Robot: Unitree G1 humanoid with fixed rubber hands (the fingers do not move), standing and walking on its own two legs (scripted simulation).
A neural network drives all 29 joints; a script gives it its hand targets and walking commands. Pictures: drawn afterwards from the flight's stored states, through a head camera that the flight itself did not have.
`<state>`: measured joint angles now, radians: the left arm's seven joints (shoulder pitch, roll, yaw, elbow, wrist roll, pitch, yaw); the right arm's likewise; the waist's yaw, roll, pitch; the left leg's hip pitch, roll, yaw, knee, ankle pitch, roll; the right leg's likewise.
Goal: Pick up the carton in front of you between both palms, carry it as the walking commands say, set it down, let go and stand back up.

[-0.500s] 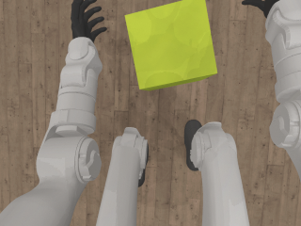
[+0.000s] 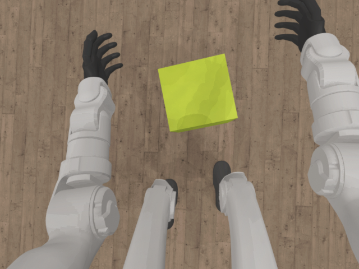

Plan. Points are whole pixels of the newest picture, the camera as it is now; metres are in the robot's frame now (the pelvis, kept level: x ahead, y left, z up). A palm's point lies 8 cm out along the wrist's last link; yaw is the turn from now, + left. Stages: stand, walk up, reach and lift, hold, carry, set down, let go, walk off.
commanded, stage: set down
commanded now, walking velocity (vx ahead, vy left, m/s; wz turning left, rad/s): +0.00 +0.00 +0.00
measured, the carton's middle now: (197, 99) +0.50 -0.02 -0.48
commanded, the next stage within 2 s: let go in 0.02 s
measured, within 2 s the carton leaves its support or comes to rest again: neither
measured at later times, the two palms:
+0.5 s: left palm (33, 128) +0.39 +0.21 +0.02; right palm out of the picture +0.39 -0.24 +0.00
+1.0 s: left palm out of the picture +0.27 +0.25 +0.10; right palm out of the picture +0.25 -0.22 +0.09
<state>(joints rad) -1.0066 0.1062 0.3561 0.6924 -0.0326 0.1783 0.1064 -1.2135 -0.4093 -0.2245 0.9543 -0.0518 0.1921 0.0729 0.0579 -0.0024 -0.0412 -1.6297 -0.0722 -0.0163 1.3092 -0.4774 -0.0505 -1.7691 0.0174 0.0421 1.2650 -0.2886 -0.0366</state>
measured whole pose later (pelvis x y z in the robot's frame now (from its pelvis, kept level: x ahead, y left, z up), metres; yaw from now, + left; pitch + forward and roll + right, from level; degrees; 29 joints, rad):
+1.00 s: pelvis +0.10 +0.02 +0.17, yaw -4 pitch +2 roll -1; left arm 0.23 0.21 0.03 0.43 -0.01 0.04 -0.07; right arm 0.22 -0.22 -0.06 0.44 0.00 0.05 0.05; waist 0.01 0.04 0.05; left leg -0.15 -0.02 -0.07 0.45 -0.33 0.02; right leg -0.26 0.03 0.02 0.41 -0.18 0.00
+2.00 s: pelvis +0.12 +0.02 +0.16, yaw -3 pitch -1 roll +0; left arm 0.12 0.33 0.03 0.85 0.03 0.00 0.02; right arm 0.23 -0.35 -0.03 0.73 -0.03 0.01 -0.03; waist 0.00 0.02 0.01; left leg -0.09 -0.03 -0.08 0.48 -0.38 0.01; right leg -0.23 0.02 0.01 0.51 -0.27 -0.01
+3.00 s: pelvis +0.09 +0.01 +0.17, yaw -3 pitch -3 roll +0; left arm 0.10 0.38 0.01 1.05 0.02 -0.01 0.01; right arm 0.18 -0.39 0.00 0.96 -0.02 -0.01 -0.02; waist 0.01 0.01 0.04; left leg -0.04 -0.03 -0.09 0.36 -0.27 0.00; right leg -0.17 0.02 0.00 0.38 -0.16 -0.02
